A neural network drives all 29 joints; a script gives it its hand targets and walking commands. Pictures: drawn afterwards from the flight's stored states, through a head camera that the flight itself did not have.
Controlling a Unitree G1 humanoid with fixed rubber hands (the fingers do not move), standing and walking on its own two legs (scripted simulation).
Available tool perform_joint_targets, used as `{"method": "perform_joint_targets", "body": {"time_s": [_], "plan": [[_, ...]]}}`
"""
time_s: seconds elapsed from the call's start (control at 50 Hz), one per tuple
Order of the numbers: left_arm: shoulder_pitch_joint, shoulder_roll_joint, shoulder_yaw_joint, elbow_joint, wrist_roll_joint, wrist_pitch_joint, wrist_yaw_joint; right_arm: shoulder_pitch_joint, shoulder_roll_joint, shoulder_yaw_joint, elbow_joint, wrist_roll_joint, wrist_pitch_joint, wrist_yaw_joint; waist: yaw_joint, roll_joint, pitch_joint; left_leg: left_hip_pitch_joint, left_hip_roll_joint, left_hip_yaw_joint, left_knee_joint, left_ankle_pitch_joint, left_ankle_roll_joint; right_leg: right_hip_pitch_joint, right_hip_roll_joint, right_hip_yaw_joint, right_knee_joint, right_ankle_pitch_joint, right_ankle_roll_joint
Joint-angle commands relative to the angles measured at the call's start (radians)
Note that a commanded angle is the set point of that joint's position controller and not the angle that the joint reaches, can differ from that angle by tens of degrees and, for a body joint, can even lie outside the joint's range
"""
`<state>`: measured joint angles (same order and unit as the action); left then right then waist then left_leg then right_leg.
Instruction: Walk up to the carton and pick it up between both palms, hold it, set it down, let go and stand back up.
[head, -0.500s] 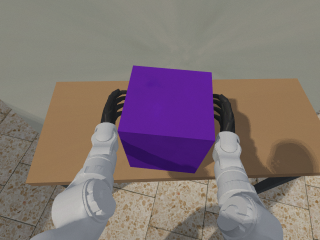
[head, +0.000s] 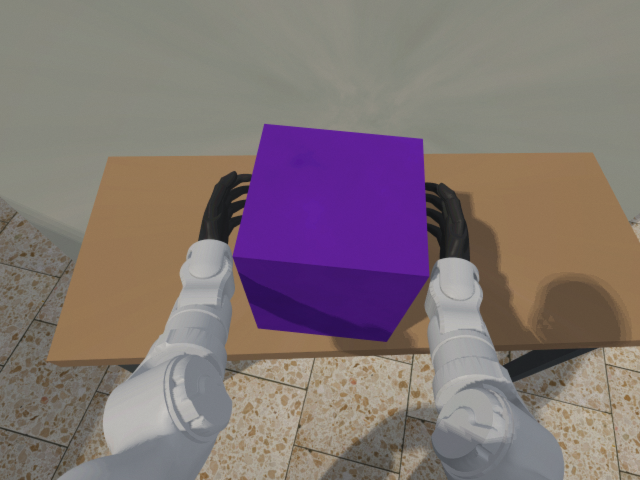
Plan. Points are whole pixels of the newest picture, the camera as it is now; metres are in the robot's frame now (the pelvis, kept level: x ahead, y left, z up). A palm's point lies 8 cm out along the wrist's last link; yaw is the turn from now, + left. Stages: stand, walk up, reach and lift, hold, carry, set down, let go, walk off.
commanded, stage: set down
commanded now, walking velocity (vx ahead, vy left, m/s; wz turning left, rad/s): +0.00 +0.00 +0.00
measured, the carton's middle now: (331, 243) +0.45 +0.00 -0.05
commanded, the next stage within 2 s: none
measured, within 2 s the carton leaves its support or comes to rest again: neither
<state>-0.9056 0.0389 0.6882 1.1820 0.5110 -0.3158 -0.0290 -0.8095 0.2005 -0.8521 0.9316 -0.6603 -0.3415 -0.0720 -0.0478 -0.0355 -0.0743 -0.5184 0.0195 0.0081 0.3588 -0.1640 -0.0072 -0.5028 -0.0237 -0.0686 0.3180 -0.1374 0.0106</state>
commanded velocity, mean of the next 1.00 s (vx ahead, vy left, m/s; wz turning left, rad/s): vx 0.00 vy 0.00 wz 0.00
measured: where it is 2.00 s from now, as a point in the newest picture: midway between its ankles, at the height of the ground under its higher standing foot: outside the picture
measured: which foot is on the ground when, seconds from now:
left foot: down 0.00-1.00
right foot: down 0.00-1.00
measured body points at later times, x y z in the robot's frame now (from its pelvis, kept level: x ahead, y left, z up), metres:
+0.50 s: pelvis -0.02 +0.01 -0.03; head +0.09 +0.03 +0.41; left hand +0.47 +0.16 +0.01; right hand +0.42 -0.16 +0.01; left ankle -0.02 +0.12 -0.74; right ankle -0.01 -0.12 -0.74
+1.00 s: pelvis -0.05 +0.01 -0.06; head +0.06 +0.03 +0.38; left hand +0.46 +0.19 +0.04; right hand +0.43 -0.20 +0.05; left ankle -0.02 +0.12 -0.74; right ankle -0.01 -0.12 -0.74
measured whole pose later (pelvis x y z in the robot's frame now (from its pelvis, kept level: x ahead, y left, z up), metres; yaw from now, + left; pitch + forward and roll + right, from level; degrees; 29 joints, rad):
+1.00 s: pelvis -0.05 +0.01 -0.06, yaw -1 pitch +30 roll -2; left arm -1.28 0.35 -0.29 1.68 -0.46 -0.36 -0.01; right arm -1.16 -0.25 0.08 1.41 0.39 -0.22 -0.05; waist -0.08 0.00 -0.31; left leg -1.05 0.03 0.01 0.82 -0.29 0.00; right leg -1.04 -0.03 -0.06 0.77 -0.25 0.01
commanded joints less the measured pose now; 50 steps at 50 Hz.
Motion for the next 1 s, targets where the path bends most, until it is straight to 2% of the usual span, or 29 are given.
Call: {"method": "perform_joint_targets", "body": {"time_s": [0.0, 0.06, 0.1, 0.16, 0.2, 0.26, 0.32, 0.46, 0.54, 0.62, 0.68, 0.82, 0.9, 0.98], "plan": [[-0.414, -0.288, -0.138, 0.021, 0.038, -0.02, -0.056, -0.284, 0.344, 0.213, 0.116, -0.06, -0.009, 0.118, -0.014, 0.066, -0.533, 0.192, -0.004, 0.089, 0.028, 0.372, -0.011, 0.311, 0.019, -0.041, 0.07, 0.363, 0.024], [-0.408, -0.18, -0.129, 0.012, 0.014, -0.025, -0.027, -0.27, 0.237, 0.208, 0.113, -0.023, -0.006, 0.094, -0.011, 0.068, -0.554, 0.192, -0.005, 0.091, 0.033, 0.382, -0.012, 0.308, 0.02, -0.033, 0.072, 0.362, 0.025], [-0.409, -0.065, -0.146, 0.006, -0.035, -0.029, 0.008, -0.261, 0.119, 0.229, 0.123, 0.042, -0.003, 0.065, -0.009, 0.073, -0.578, 0.186, -0.007, 0.094, 0.043, 0.387, -0.017, 0.303, 0.023, -0.022, 0.077, 0.361, 0.025], [-0.441, 0.13, -0.244, 0.028, -0.177, -0.038, 0.078, -0.291, -0.072, 0.335, 0.173, 0.23, -0.001, 0.002, -0.001, 0.093, -0.632, 0.15, -0.013, 0.092, 0.082, 0.389, -0.027, 0.273, 0.028, 0.007, 0.097, 0.357, 0.018], [-0.494, 0.179, -0.327, 0.106, -0.282, -0.042, 0.102, -0.351, -0.097, 0.433, 0.221, 0.356, 0.006, -0.027, 0.013, 0.099, -0.675, 0.083, -0.015, 0.087, 0.118, 0.365, -0.03, 0.258, 0.03, 0.026, 0.128, 0.36, 0.011], [-0.533, 0.25, -0.414, 0.237, -0.408, -0.074, 0.104, -0.397, -0.156, 0.538, 0.272, 0.481, 0.0, -0.058, 0.02, 0.079, -0.739, -0.024, -0.018, 0.087, 0.165, 0.32, -0.033, 0.253, 0.027, 0.04, 0.192, 0.387, 0.013], [-0.576, 0.311, -0.493, 0.349, -0.519, -0.111, 0.099, -0.452, -0.253, 0.609, 0.317, 0.601, -0.021, -0.075, 0.019, 0.089, -0.801, -0.054, -0.011, 0.081, 0.224, 0.328, -0.047, 0.201, 0.032, 0.036, 0.251, 0.397, 0.011], [-0.611, 0.347, -0.702, 0.592, -0.715, -0.161, 0.078, -0.541, -0.43, 0.742, 0.493, 0.807, -0.071, -0.066, -0.003, 0.136, -0.799, 0.001, 0.003, 0.041, 0.365, 0.389, -0.083, -0.056, 0.064, 0.007, 0.32, 0.299, -0.015], [-0.674, 0.352, -0.818, 0.611, -0.817, -0.199, 0.059, -0.615, -0.5, 0.799, 0.519, 0.895, -0.104, -0.042, -0.021, 0.134, -0.808, -0.039, 0.0, 0.023, 0.414, 0.358, -0.09, -0.153, 0.074, 0.0, 0.358, 0.242, -0.018], [-0.769, 0.377, -0.917, 0.517, -0.91, -0.22, 0.05, -0.678, -0.544, 0.854, 0.484, 0.967, -0.094, -0.009, -0.041, 0.13, -0.906, -0.083, -0.006, 0.021, 0.444, 0.311, -0.09, -0.193, 0.07, -0.006, 0.406, 0.223, -0.011], [-0.807, 0.387, -0.969, 0.455, -0.954, -0.21, 0.044, -0.707, -0.563, 0.894, 0.458, 1.009, -0.059, 0.016, -0.04, 0.145, -0.969, -0.109, -0.009, 0.029, 0.458, 0.265, -0.086, -0.213, 0.06, -0.007, 0.429, 0.185, -0.01], [-0.805, 0.427, -0.989, 0.413, -0.977, -0.129, 0.027, -0.747, -0.595, 0.945, 0.372, 1.062, 0.042, 0.038, -0.011, 0.134, -1.003, -0.186, -0.027, 0.048, 0.424, 0.091, -0.052, -0.158, 0.035, 0.001, 0.43, 0.064, 0.0], [-0.846, 0.473, -0.976, 0.386, -0.978, -0.076, 0.026, -0.766, -0.627, 0.916, 0.341, 1.05, 0.095, 0.024, -0.022, 0.125, -0.958, -0.178, -0.029, 0.041, 0.375, 0.009, -0.044, -0.127, 0.033, -0.003, 0.398, 0.004, 0.003], [-0.888, 0.49, -0.986, 0.371, -0.992, -0.034, 0.027, -0.786, -0.65, 0.876, 0.33, 1.025, 0.136, 0.01, -0.038, 0.127, -0.917, -0.117, -0.022, 0.025, 0.336, -0.002, -0.052, -0.114, 0.038, -0.01, 0.368, 0.009, -0.001]]}}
